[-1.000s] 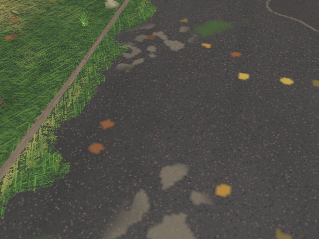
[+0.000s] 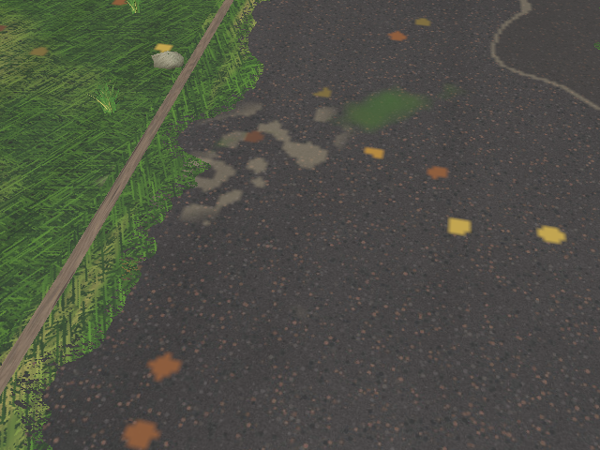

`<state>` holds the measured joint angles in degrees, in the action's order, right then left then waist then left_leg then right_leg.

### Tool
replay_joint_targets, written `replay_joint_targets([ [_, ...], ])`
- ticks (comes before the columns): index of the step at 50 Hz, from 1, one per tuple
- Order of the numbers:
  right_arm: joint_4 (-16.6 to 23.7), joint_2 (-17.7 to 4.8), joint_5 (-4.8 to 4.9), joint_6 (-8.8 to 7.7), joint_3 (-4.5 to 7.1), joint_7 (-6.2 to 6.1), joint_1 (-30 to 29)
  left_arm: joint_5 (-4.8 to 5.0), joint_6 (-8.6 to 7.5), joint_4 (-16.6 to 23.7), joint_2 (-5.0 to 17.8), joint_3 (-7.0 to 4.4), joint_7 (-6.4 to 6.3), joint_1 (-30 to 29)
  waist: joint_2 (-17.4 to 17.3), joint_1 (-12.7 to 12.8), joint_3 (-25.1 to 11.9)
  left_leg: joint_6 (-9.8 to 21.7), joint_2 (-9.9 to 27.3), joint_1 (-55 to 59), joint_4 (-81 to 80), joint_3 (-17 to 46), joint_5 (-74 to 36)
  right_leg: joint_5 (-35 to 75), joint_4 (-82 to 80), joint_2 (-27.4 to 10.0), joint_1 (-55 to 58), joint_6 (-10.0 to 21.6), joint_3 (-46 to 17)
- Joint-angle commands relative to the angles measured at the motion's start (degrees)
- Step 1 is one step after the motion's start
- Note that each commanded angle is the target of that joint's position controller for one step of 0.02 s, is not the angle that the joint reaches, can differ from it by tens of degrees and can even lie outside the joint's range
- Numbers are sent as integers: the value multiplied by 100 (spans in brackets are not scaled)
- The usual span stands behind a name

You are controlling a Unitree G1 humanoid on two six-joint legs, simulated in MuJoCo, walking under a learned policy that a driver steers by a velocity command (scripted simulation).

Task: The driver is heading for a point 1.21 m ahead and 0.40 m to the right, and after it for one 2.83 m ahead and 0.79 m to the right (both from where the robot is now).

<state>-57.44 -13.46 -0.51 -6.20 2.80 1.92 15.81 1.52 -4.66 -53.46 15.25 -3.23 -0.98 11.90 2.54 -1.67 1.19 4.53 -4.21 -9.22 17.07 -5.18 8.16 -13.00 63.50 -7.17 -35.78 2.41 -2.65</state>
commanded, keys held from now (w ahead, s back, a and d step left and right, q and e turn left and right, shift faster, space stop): w+e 0.88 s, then w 0.12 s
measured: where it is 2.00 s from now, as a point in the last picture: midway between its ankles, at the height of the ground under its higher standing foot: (399, 342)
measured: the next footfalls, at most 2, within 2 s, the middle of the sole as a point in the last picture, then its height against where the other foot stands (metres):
right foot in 0.32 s outside the picture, level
left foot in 0.80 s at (322, 374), level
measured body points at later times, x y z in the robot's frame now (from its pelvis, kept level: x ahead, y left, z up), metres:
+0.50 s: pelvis +0.29 -0.09 -0.01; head +0.32 -0.10 +0.44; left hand +0.45 +0.15 -0.12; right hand +0.35 -0.38 -0.13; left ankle +0.30 +0.09 -0.66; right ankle +0.31 -0.15 -0.74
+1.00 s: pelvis +0.58 -0.11 +0.00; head +0.61 -0.12 +0.45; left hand +0.82 +0.07 -0.12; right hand +0.53 -0.40 -0.11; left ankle +0.65 -0.03 -0.74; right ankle +0.48 -0.23 -0.66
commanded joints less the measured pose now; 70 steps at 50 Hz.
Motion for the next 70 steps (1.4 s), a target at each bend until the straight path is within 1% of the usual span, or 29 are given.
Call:
replay_joint_targets([
  [1,276,-757,-35,-123,130,-130,-230,-36,70,199,261,-89,-3,268,-506,234,212,870,1682,-282,-1246,977,-599,882,-579,-206,-373,-85,-315],
  [6,217,-882,16,-91,117,-257,73,-49,-4,553,111,-19,156,-699,-435,-78,317,583,1575,144,-1302,180,-916,2121,-2225,71,-240,-53,69],
  [11,59,-985,82,117,159,-281,533,-31,1,1031,90,40,362,-1392,-369,-284,482,471,1966,1512,-731,-104,-1646,1398,-2832,201,-766,132,335],
  [14,217,-1217,92,265,230,-338,292,-22,16,1184,355,-79,470,-1027,-700,79,45,270,2025,1761,396,-384,-4288,484,-2854,651,142,409,843],
  [16,378,-1206,74,346,207,-391,141,6,45,840,943,-410,416,616,-619,927,-865,-44,1680,894,2683,-640,-4678,701,-3243,1030,2526,793,769],
  [17,613,-816,-27,233,69,-350,452,-22,110,742,1638,-628,285,1400,432,963,-1623,-382,1126,-1252,4883,-711,-2263,469,-3293,-328,4738,1526,-1501],
  [18,756,-354,-28,-32,-105,-226,585,-13,75,845,1655,-560,287,1262,1060,605,-2284,-531,1,-3014,6362,405,2359,-100,-4407,-1357,5952,2349,-4507],
  [19,917,-896,193,-251,45,-131,-89,-84,52,855,1187,-424,278,1294,620,881,-2019,-324,394,-3660,6593,1179,2151,-166,-4629,-1160,5884,1996,-4052],
  [20,1060,-957,306,-347,49,-107,-452,-91,24,909,915,-354,258,969,331,783,-1299,-192,661,-3817,6277,1082,1661,227,-4627,-942,5129,1740,-3106],
  [21,1040,-905,216,-361,60,-146,-532,-91,6,1021,759,-300,271,533,-277,495,-823,-193,899,-3526,5703,1029,1286,802,-4721,-682,4159,1571,-2434],
  [23,1025,-944,77,-200,152,-190,-384,-154,-2,1220,547,-219,254,60,-235,105,-505,-308,1139,-2732,5005,1034,999,1490,-4979,-361,2990,1452,-1836],
  [27,1273,-709,-49,-5,134,-244,-730,-82,-16,1235,890,-310,112,292,-121,66,-221,-722,1027,-2662,3729,820,258,2038,-5205,-103,2251,1468,-1276],
  [31,1555,-527,0,-44,58,-209,-1606,-36,53,1190,945,-337,21,637,144,413,-109,-775,653,-2246,1881,745,-1206,1329,-5071,257,2046,1080,-1009],
  [35,1787,-731,95,-109,100,-134,-1987,6,100,1093,905,-338,8,927,290,539,-113,-679,499,-1984,1187,918,-1319,835,-4703,43,2464,935,-1525],
  [39,1680,-1032,96,-237,237,-89,-1341,-38,187,1199,838,-329,-46,767,509,113,-307,-361,448,-1110,776,874,-538,1129,-3848,-17,2858,738,-2018],
  [40,1563,-1215,20,-268,322,-119,-709,-66,183,1280,623,-246,-28,709,395,-189,-788,-140,722,-43,792,1031,-505,1283,-3025,299,2597,562,-1804],
  [41,1488,-1556,-31,-254,404,-167,211,-173,172,1413,305,-120,-14,783,-330,-502,-1637,181,1743,1489,891,2038,-209,207,-1359,749,1786,323,-1220],
  [42,1282,-1895,-57,-163,497,-125,552,44,108,1582,84,-51,3,1649,-2525,-23,-2134,1060,2857,3038,256,4812,1119,-2223,331,1340,-288,22,-702],
  [43,1448,-1266,61,-140,359,-101,326,107,117,1387,742,-155,-22,1563,-1668,-166,-1647,899,2802,2740,49,4897,2154,-1983,1050,856,-912,-40,-910],
  [45,1531,-881,22,-69,230,-117,-154,-7,173,1509,914,-224,-29,667,-598,-209,-600,538,2300,1301,-93,3220,1156,-991,1018,477,-782,-106,-598],
  [48,1365,-703,-40,-82,171,-91,-288,-5,183,1584,546,-192,41,593,-850,63,-213,590,1813,288,-497,2134,65,-563,365,207,-233,-88,-498],
  [56,1060,-1078,94,11,240,-154,-149,-126,75,1883,134,2,151,-349,-704,-19,-105,588,1492,101,-529,547,-2989,1071,-2214,300,302,-241,207],
  [60,860,-1196,173,148,231,-175,182,-110,61,2029,272,-43,239,-744,-880,-122,-266,409,1616,535,-59,547,-3049,1318,-3037,564,796,-108,270],
  [63,826,-1152,228,188,210,-205,43,-231,58,1764,641,-218,203,65,-731,392,-694,55,1344,471,1125,454,-3089,2033,-3935,792,2235,244,375],
  [64,897,-927,87,150,119,-212,167,-308,71,1696,1050,-320,135,542,-249,512,-1206,-241,1014,-164,2124,211,-1899,4316,-3623,71,3395,513,-238],
  [65,899,-432,-48,113,-90,-161,878,-460,127,1733,1191,-265,82,720,921,302,-1982,-634,467,-1728,3946,236,1490,6105,-3337,-1459,5061,1600,-1942],
  [66,727,-620,38,164,-70,-117,1040,-333,176,1645,749,-146,130,780,1014,337,-2553,-726,534,-1812,4605,910,3167,5807,-3542,-1674,4936,1916,-2427],
  [67,780,-956,146,246,22,-107,737,-242,204,1665,585,-85,179,452,660,334,-1997,-767,728,-2057,4872,1012,3147,4985,-3685,-1318,4408,1693,-1986],
  [70,825,-864,70,539,57,-273,216,-236,211,1660,515,-52,206,-496,234,-31,-939,-857,1016,-1729,4041,882,2418,3082,-4318,-725,2528,1155,-1164],
])
Velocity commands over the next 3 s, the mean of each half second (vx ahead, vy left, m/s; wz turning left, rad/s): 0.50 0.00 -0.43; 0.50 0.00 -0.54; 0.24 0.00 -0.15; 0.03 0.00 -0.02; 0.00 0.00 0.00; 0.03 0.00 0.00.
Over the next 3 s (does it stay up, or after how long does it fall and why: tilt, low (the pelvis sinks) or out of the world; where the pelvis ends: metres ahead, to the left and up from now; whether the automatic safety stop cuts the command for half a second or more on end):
stays up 0.78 -0.26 -0.01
